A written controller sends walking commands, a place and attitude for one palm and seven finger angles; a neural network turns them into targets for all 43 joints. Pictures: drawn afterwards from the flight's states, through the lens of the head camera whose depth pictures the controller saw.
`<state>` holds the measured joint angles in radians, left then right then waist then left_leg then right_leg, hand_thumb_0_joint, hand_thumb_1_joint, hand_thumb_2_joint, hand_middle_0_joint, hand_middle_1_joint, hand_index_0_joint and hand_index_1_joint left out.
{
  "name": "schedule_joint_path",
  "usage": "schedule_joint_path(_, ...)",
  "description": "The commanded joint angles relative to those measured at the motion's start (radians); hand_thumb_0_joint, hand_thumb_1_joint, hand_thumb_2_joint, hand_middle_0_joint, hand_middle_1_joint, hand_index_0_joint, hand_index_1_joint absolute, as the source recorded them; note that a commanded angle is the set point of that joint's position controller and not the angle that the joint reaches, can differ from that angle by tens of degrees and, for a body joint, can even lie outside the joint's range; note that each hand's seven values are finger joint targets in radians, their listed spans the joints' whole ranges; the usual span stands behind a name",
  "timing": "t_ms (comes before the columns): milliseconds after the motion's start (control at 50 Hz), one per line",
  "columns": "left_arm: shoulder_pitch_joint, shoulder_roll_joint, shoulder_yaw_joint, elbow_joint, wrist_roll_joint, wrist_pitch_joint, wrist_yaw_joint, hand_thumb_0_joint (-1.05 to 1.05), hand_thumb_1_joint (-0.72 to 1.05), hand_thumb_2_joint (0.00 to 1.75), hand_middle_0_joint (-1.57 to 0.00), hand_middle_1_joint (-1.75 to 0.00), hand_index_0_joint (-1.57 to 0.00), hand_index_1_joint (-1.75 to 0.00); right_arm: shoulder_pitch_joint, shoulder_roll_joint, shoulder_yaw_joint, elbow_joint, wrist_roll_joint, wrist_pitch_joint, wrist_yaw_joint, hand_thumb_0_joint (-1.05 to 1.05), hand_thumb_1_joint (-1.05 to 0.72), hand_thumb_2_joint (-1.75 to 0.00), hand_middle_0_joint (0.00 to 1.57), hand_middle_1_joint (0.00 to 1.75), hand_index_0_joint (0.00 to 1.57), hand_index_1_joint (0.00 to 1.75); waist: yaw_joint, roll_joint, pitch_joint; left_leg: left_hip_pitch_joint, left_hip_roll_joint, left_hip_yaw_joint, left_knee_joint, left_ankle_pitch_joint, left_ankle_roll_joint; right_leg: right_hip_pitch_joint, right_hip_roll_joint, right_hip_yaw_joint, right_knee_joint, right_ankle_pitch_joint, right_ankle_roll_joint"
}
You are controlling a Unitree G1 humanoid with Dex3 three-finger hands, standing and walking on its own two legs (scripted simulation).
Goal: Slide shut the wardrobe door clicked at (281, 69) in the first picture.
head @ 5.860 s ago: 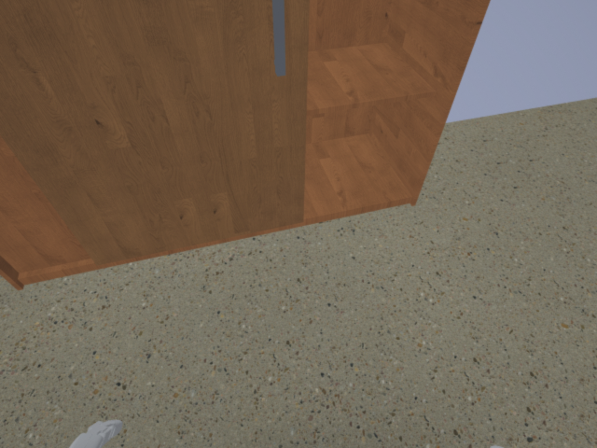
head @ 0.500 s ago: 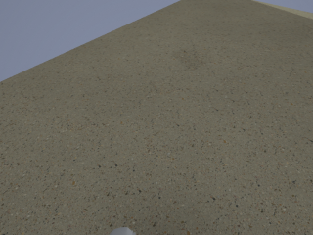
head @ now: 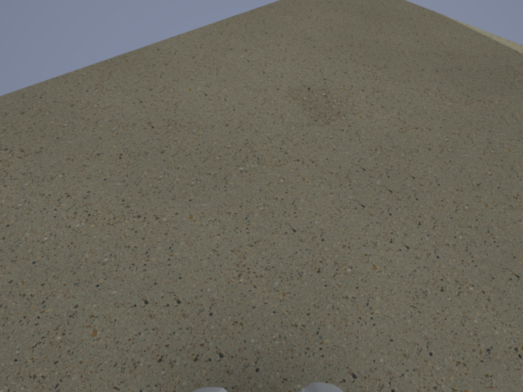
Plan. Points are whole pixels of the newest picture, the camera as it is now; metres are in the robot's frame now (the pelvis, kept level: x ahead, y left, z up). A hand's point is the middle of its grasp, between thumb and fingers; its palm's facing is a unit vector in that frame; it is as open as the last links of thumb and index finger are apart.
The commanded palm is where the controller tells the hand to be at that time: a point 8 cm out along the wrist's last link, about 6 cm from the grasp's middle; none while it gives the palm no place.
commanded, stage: turn to face it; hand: left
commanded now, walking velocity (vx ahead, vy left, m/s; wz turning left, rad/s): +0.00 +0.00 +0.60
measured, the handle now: out of the picture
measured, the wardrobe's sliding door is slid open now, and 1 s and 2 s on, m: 0.54 0.54 0.54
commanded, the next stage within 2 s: none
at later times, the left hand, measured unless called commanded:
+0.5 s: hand out of the picture +0.10 +0.17 -0.14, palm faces +0.28 -0.92 -0.27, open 7.4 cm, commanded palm none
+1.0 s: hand out of the picture -0.12 +0.15 -0.19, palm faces +0.62 -0.74 -0.26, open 7.4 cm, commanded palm none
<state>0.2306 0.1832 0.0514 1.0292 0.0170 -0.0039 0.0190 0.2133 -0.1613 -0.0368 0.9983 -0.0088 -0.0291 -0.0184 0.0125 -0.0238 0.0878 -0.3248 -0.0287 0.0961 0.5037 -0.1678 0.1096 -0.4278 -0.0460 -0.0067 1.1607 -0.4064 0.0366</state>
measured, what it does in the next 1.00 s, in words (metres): steps on the spot, turning left: right foot, then left foot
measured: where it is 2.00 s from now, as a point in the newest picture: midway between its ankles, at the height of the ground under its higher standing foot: outside the picture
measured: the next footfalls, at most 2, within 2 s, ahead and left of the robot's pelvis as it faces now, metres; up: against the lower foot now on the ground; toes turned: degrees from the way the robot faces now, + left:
right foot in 0.48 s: +0.08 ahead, -0.15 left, +0.00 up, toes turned +17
left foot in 0.96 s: -0.03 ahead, +0.08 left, +0.00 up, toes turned +41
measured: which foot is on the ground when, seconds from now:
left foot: down 0.00-0.48, up 0.50-0.94, down 0.96-1.00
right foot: up 0.00-0.46, down 0.48-0.96, up 0.98-1.00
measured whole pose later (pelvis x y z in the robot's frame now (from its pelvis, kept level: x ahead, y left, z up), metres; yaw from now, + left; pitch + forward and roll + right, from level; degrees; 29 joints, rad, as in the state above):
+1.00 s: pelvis +0.01 -0.03 -0.01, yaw +37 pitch +1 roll +1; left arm 0.29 0.27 0.06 0.93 0.02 0.05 0.01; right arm 0.06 -0.25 -0.07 0.87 -0.01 0.03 0.03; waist 0.05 -0.06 0.12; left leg -0.30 -0.01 0.09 0.62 -0.34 0.02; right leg -0.31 -0.18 -0.18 0.86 -0.51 0.07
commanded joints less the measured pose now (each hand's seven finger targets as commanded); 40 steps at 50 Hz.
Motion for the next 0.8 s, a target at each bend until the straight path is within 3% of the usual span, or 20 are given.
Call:
schedule_joint_path(0, 0.105, 0.054, 0.033, -0.047, 0.005, 0.02, 0.006, 0.0, 0.9, 0.9, -0.2, -0.3, -0.2, -0.3, 0.055, -0.159, -0.039, -0.049, -0.005, -0.004, 0.0, 0.0, -0.9, -0.9, 0.2, 0.3, 0.2, 0.3, 0.011, 0.101, -0.144, 0.049, 0.245, -0.287, -0.24, 0.254, 0.04, -0.013, -0.029, 0.013, -0.009, 0.084, 0.029)
schedule_joint_path(40, 0.071, 0.06, 0.039, -0.071, 0.007, 0.027, 0.006, 0.0, 0.9, 0.9, -0.2, -0.3, -0.2, -0.3, 0.053, -0.166, -0.045, -0.057, -0.006, 0.005, 0.004, 0.0, -0.9, -0.9, 0.2, 0.3, 0.2, 0.3, 0.009, 0.116, -0.132, 0.041, 0.243, -0.323, -0.263, 0.119, 0.039, -0.056, -0.037, 0.02, -0.026, 0.112, 0.039)
schedule_joint_path(100, -0.009, 0.071, 0.044, -0.109, 0.007, 0.032, 0.007, 0.0, 0.9, 0.9, -0.2, -0.3, -0.2, -0.3, 0.075, -0.177, -0.057, -0.061, -0.01, 0.016, 0.006, 0.0, -0.9, -0.9, 0.2, 0.3, 0.2, 0.3, -0.016, 0.117, -0.106, 0.059, 0.238, -0.39, -0.271, 0.0, 0.05, -0.101, -0.034, 0.024, -0.09, 0.107, 0.048)
schedule_joint_path(180, -0.093, 0.079, 0.046, -0.153, 0.004, 0.03, 0.008, 0.0, 0.9, 0.9, -0.2, -0.3, -0.2, -0.3, 0.116, -0.192, -0.069, -0.061, -0.013, 0.024, 0.005, 0.0, -0.9, -0.9, 0.2, 0.3, 0.2, 0.3, -0.045, 0.117, -0.105, 0.111, 0.235, -0.469, -0.249, 0.009, 0.069, -0.123, -0.019, 0.031, -0.179, 0.059, 0.05)
schedule_joint_path(260, -0.141, 0.079, 0.042, -0.188, -0.004, 0.026, 0.01, 0.0, 0.9, 0.9, -0.2, -0.3, -0.2, -0.3, 0.141, -0.212, -0.08, -0.067, -0.016, 0.031, 0.002, 0.0, -0.9, -0.9, 0.2, 0.3, 0.2, 0.3, -0.062, 0.129, -0.134, 0.159, 0.244, -0.544, -0.204, 0.132, 0.093, -0.089, 0.008, 0.044, -0.273, -0.022, 0.04)
schedule_joint_path(340, -0.104, 0.08, 0.037, -0.197, -0.012, 0.022, 0.014, 0.0, 0.9, 0.9, -0.2, -0.3, -0.2, -0.3, 0.107, -0.228, -0.089, -0.088, -0.017, 0.041, 0.003, 0.0, -0.9, -0.9, 0.2, 0.3, 0.2, 0.3, -0.049, 0.149, -0.167, 0.132, 0.208, -0.573, -0.167, 0.221, 0.08, 0.041, 0.05, 0.042, -0.427, -0.036, 0.022)
schedule_joint_path(400, -0.019, 0.102, 0.043, -0.186, -0.018, 0.018, 0.021, 0.0, 0.9, 0.9, -0.2, -0.3, -0.2, -0.3, 0.06, -0.231, -0.095, -0.11, -0.011, 0.05, 0.01, 0.0, -0.9, -0.9, 0.2, 0.3, 0.2, 0.3, -0.014, 0.153, -0.19, 0.058, 0.152, -0.548, -0.14, 0.17, 0.018, 0.215, 0.062, 0.02, -0.648, 0.079, 0.003)
schedule_joint_path(420, 0.01, 0.124, 0.046, -0.181, -0.017, 0.013, 0.024, 0.0, 0.9, 0.9, -0.2, -0.3, -0.2, -0.3, 0.045, -0.216, -0.095, -0.119, -0.004, 0.052, 0.014, 0.0, -0.9, -0.9, 0.2, 0.3, 0.2, 0.3, 0.003, 0.114, -0.187, -0.028, 0.121, -0.52, -0.101, 0.112, -0.024, 0.338, 0.035, 0.029, -0.791, 0.165, -0.008)
schedule_joint_path(440, 0.038, 0.18, 0.058, -0.181, -0.008, 0.005, 0.03, 0.0, 0.9, 0.9, -0.2, -0.3, -0.2, -0.3, 0.049, -0.168, -0.091, -0.129, 0.006, 0.053, 0.02, 0.0, -0.9, -0.9, 0.2, 0.3, 0.2, 0.3, 0.012, -0.045, -0.199, -0.194, 0.048, -0.411, 0.04, -0.092, -0.085, 0.489, -0.138, 0.178, -0.912, 0.14, -0.059)
schedule_joint_path(460, 0.013, 0.261, 0.068, -0.199, 0.009, 0.003, 0.033, 0.0, 0.9, 0.9, -0.2, -0.3, -0.2, -0.3, 0.043, -0.13, -0.085, -0.16, 0.003, 0.051, 0.017, 0.0, -0.9, -0.9, 0.2, 0.3, 0.2, 0.3, 0.012, -0.297, -0.149, -0.37, -0.088, -0.175, 0.289, -0.359, -0.16, 0.485, -0.408, 0.433, -0.95, 0.189, -0.173)
schedule_joint_path(480, -0.029, 0.245, 0.057, -0.219, 0.002, 0.005, 0.034, 0.0, 0.9, 0.9, -0.2, -0.3, -0.2, -0.3, 0.025, -0.188, -0.095, -0.159, -0.014, 0.052, 0.018, 0.0, -0.9, -0.9, 0.2, 0.3, 0.2, 0.3, -0.001, -0.178, -0.123, -0.319, -0.036, -0.181, 0.485, -0.395, -0.15, 0.337, -0.447, 0.366, -0.916, 0.331, -0.219)
schedule_joint_path(500, -0.093, 0.191, 0.049, -0.23, 0.001, -0.006, 0.035, 0.0, 0.9, 0.9, -0.2, -0.3, -0.2, -0.3, 0.041, -0.186, -0.094, -0.141, -0.017, 0.063, 0.024, 0.0, -0.9, -0.9, 0.2, 0.3, 0.2, 0.3, -0.042, -0.135, -0.1, -0.308, -0.004, -0.195, 0.588, -0.329, -0.155, 0.305, -0.373, 0.258, -0.898, 0.43, -0.207)
schedule_joint_path(520, -0.127, 0.172, 0.045, -0.237, -0.003, -0.006, 0.035, 0.0, 0.9, 0.9, -0.2, -0.3, -0.2, -0.3, 0.054, -0.169, -0.094, -0.129, -0.013, 0.073, 0.027, 0.0, -0.9, -0.9, 0.2, 0.3, 0.2, 0.3, -0.064, -0.128, -0.089, -0.289, 0.01, -0.173, 0.644, -0.297, -0.164, 0.278, -0.33, 0.208, -0.869, 0.489, -0.187)
schedule_joint_path(540, -0.129, 0.155, 0.034, -0.234, -0.004, -0.009, 0.029, 0.0, 0.9, 0.9, -0.2, -0.3, -0.2, -0.3, 0.045, -0.166, -0.091, -0.117, -0.013, 0.081, 0.034, 0.0, -0.9, -0.9, 0.2, 0.3, 0.2, 0.3, -0.067, -0.081, -0.055, -0.281, 0.032, -0.147, 0.696, -0.238, -0.174, 0.26, -0.283, 0.116, -0.838, 0.55, -0.174)
schedule_joint_path(560, -0.109, 0.151, 0.03, -0.228, -0.002, -0.014, 0.026, 0.0, 0.9, 0.9, -0.2, -0.3, -0.2, -0.3, 0.045, -0.156, -0.086, -0.117, -0.013, 0.084, 0.039, 0.0, -0.9, -0.9, 0.2, 0.3, 0.2, 0.3, -0.064, -0.089, -0.056, -0.291, 0.034, -0.129, 0.717, -0.213, -0.181, 0.275, -0.262, 0.063, -0.824, 0.588, -0.159)
schedule_joint_path(660, 0.021, 0.188, 0.035, -0.193, 0.004, -0.011, 0.021, 0.0, 0.9, 0.9, -0.2, -0.3, -0.2, -0.3, -0.07, -0.155, -0.073, -0.157, -0.012, 0.095, 0.046, 0.0, -0.9, -0.9, 0.2, 0.3, 0.2, 0.3, 0.0, -0.144, -0.046, -0.299, 0.058, -0.082, 0.638, -0.211, -0.204, 0.342, -0.271, 0.008, -0.806, 0.607, -0.154)
schedule_joint_path(780, 0.078, 0.229, 0.041, -0.179, 0.013, -0.001, 0.015, 0.0, 0.9, 0.9, -0.2, -0.3, -0.2, -0.3, -0.168, -0.153, -0.053, -0.184, -0.007, 0.091, 0.052, 0.0, -0.9, -0.9, 0.2, 0.3, 0.2, 0.3, 0.033, -0.213, -0.063, -0.205, 0.058, -0.021, 0.424, -0.24, -0.194, 0.373, -0.287, -0.062, -0.762, 0.698, -0.149)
